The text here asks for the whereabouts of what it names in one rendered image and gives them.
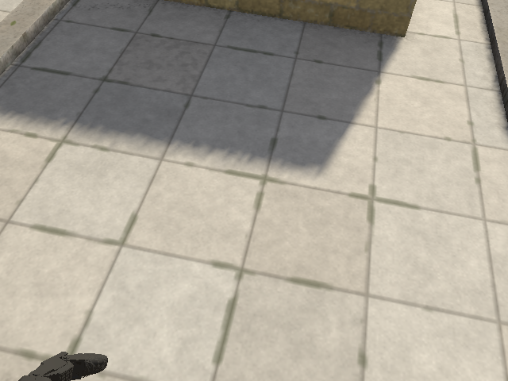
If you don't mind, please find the left robot hand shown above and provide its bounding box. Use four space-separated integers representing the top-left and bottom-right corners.
18 352 108 381

